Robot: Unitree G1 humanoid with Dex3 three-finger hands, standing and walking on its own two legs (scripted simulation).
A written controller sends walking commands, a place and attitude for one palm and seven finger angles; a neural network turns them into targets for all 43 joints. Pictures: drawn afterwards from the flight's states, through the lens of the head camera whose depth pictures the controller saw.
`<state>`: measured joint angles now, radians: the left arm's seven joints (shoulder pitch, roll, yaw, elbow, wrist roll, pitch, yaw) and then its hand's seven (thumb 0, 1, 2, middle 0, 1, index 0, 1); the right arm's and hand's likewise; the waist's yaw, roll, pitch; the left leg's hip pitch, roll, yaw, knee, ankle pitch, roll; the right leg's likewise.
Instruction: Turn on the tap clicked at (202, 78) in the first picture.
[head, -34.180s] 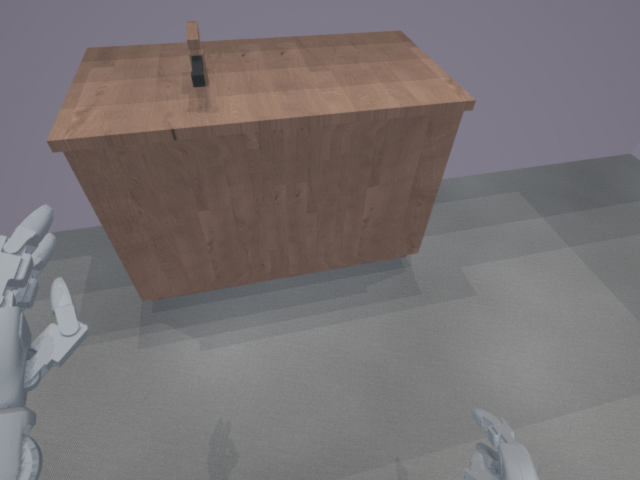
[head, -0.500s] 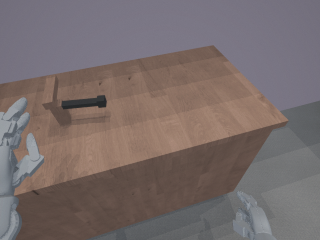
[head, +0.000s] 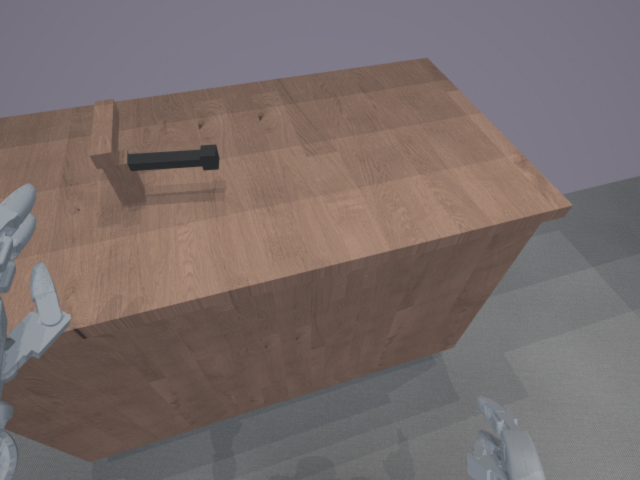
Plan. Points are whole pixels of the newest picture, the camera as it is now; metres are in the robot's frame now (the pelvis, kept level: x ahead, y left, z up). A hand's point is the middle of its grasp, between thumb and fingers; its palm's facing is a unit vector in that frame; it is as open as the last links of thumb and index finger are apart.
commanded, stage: step back with the hand held close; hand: left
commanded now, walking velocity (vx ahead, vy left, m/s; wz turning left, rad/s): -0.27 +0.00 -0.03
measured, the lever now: (209, 157) +0.56 +0.22 +0.07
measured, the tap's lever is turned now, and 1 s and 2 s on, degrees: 80 80 80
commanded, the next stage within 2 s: stop stepping back and stand still in 0.78 s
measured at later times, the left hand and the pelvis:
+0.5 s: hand (9, 403) +0.15 +0.25 +0.17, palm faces +0.47 -0.75 -0.46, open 7.4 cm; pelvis -0.05 -0.02 +0.00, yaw +3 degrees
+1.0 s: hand out of the picture +0.02 +0.22 +0.17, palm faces +0.44 -0.79 -0.43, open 7.4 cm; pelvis -0.19 -0.04 +0.00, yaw +3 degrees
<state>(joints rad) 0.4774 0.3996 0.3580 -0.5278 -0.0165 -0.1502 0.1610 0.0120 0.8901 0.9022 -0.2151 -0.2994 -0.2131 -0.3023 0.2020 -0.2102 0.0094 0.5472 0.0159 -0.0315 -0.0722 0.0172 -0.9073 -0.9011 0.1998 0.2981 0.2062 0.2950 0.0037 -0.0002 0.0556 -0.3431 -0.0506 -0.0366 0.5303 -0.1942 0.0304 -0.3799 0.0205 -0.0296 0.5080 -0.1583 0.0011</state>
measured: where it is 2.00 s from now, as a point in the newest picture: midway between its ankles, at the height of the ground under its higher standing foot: outside the picture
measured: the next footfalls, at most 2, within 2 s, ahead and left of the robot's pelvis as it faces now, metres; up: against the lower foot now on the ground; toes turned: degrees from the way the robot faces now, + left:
left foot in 0.34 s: -0.01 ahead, +0.14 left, +0.00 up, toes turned +3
right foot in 0.52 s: +0.00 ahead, -0.11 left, +0.00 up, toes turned +3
